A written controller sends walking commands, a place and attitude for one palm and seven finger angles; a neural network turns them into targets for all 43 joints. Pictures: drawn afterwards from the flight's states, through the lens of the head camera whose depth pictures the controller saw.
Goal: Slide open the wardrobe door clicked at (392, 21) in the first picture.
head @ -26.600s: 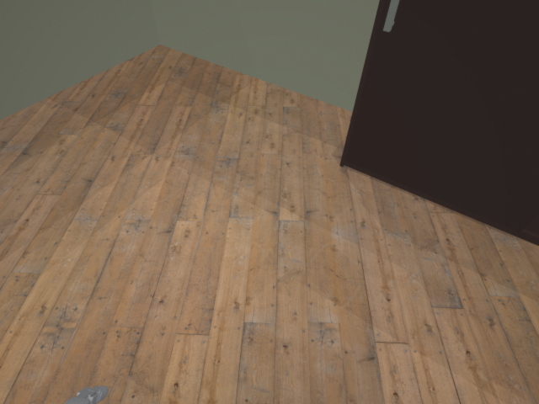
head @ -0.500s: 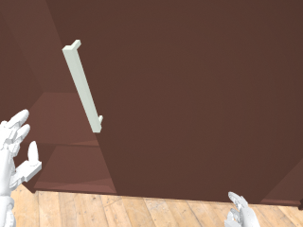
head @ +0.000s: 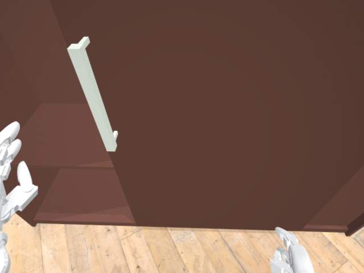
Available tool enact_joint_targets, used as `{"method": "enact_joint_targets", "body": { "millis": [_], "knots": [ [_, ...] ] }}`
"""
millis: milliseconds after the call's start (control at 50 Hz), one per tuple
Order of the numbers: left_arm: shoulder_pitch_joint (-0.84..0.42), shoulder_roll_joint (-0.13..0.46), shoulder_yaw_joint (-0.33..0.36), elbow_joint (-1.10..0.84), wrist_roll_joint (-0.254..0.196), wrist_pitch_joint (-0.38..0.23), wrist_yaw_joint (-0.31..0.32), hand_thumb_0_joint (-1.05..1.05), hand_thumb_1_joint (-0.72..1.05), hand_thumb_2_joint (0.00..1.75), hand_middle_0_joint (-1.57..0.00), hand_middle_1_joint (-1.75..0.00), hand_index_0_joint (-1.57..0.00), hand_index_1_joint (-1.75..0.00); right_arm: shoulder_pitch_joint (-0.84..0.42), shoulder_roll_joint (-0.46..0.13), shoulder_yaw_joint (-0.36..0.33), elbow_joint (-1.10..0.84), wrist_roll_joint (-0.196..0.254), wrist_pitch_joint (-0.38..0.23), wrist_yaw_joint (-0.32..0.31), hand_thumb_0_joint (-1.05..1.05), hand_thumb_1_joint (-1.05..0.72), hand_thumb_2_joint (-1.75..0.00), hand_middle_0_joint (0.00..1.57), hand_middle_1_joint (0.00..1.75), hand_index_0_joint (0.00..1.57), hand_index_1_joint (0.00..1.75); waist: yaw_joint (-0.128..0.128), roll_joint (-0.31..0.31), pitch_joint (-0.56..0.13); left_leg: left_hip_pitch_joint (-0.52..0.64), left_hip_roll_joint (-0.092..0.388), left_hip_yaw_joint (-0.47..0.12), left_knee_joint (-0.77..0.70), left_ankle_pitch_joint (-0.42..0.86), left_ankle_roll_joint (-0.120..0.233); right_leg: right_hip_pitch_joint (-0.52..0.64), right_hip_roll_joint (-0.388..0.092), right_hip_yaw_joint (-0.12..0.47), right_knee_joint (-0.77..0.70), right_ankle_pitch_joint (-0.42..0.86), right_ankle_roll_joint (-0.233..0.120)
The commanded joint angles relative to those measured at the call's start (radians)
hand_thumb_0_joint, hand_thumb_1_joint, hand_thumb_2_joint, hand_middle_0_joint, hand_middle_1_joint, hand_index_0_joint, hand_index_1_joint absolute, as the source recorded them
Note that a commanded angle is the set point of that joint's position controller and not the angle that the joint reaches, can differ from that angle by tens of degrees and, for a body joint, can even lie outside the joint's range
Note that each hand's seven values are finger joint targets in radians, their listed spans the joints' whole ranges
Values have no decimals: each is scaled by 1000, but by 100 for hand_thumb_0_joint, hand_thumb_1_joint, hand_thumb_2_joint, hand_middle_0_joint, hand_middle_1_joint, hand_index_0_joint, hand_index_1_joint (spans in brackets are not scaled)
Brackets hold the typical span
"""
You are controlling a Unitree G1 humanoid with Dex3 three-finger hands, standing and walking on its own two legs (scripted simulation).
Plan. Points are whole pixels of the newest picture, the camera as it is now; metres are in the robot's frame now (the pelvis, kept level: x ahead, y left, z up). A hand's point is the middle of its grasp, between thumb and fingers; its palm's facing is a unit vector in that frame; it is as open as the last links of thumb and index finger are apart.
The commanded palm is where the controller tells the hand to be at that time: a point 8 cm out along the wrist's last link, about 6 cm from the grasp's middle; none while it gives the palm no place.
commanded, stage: step back with the hand held close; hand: left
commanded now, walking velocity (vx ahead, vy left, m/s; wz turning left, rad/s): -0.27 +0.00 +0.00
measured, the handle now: (100, 101) +0.46 +0.26 +0.14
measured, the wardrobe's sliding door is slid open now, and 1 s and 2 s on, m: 0.59 0.59 0.59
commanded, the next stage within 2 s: stop stepping back and stand still in 1.00 s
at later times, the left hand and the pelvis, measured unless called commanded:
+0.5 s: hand out of the picture +0.11 +0.32 +0.15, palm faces +0.48 -0.76 -0.44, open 7.4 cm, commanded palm +0.06 +0.35 +0.17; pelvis -0.07 +0.04 -0.02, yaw +2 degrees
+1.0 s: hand out of the picture +0.02 +0.34 +0.17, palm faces +0.50 -0.77 -0.39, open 7.4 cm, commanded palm -0.04 +0.36 +0.17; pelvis -0.16 +0.06 -0.02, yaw +3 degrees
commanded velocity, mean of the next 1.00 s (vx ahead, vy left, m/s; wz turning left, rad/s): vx -0.32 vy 0.00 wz -0.05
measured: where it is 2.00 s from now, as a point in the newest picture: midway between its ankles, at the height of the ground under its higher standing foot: outside the picture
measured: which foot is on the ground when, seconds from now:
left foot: down 0.00-1.00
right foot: down 0.00-0.78, up 0.80-1.00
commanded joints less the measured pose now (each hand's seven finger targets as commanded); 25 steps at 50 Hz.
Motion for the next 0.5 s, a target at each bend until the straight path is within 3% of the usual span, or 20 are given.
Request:
{"method": "enact_joint_targets", "body": {
  "millis": [0, 60, 80, 140, 200, 260, 300, 380, 400, 480],
  "knots": [
    [27, 203, 112, -254, -1, -65, 25, 0, 90, 90, -20, -30, -20, -30, -106, -104, -43, -199, 9, -21, -15, 0, -90, -90, 20, 30, 20, 30, -16, -5, -153, 126, 19, -47, -5, 308, 41, -96, -101, 89, -12, 407, 45],
    [48, 239, 152, -300, -5, -71, 35, 0, 90, 90, -20, -30, -20, -30, -102, -105, -49, -221, 11, -6, -19, 0, -90, -90, 20, 30, 20, 30, -18, -43, -161, 92, 30, -66, -19, 304, 40, -91, -83, 90, 6, 354, 31],
    [59, 266, 181, -309, -7, -75, 38, 0, 90, 90, -20, -30, -20, -30, -105, -110, -51, -225, 10, -5, -22, 0, -90, -90, 20, 30, 20, 30, -15, -32, -169, 87, 32, -75, -27, 300, 40, -86, -78, 91, 14, 342, 28],
    [73, 249, 173, -311, -9, -85, 42, 0, 90, 90, -20, -30, -20, -30, -92, -112, -51, -236, 13, -5, -23, 0, -90, -90, 20, 30, 20, 30, -19, 12, -142, 17, 53, -102, -68, 216, 43, -80, -58, 86, 39, 234, 25],
    [72, 235, 170, -305, -2, -99, 44, 0, 90, 90, -20, -30, -20, -30, -85, -121, -53, -240, 14, -19, -24, 0, -90, -90, 20, 30, 20, 30, -20, 51, -108, -112, 79, -146, -138, -11, 57, -33, -34, 79, 78, 119, 24],
    [54, 220, 176, -297, 17, -119, 47, 0, 90, 90, -20, -30, -20, -30, -78, -134, -58, -239, 16, -45, -25, 0, -90, -90, 20, 30, 20, 30, -19, 104, -78, -317, 125, -216, -235, -334, 89, 72, -6, 73, 185, 66, 27],
    [45, 216, 178, -295, 26, -130, 46, 0, 90, 90, -20, -30, -20, -30, -72, -134, -60, -236, 17, -66, -27, 0, -90, -90, 20, 30, 20, 30, -18, 101, -77, -385, 147, -247, -259, -433, 103, 103, 2, 73, 235, 58, 30],
    [37, 227, 194, -319, 35, -153, 45, 0, 90, 90, -20, -30, -20, -30, -53, -135, -65, -218, 12, -100, -23, 0, -90, -90, 20, 30, 20, 30, -25, 59, -93, -393, 138, -256, -219, -460, 101, 76, 5, 105, 225, 48, 24],
    [25, 202, 173, -325, 35, -156, 43, 0, 90, 90, -20, -30, -20, -30, -48, -130, -64, -213, 13, -107, -21, 0, -90, -90, 20, 30, 20, 30, -30, 53, -91, -385, 134, -246, -208, -464, 95, 60, 2, 106, 222, 37, 21],
    [-47, 214, 172, -344, 49, -171, 46, 0, 90, 90, -20, -30, -20, -30, -51, -135, -67, -197, 1, -135, -23, 0, -90, -90, 20, 30, 20, 30, -30, 95, -63, -406, 123, -246, -204, -542, 84, 9, 11, 125, 202, -88, 8]
  ]
}}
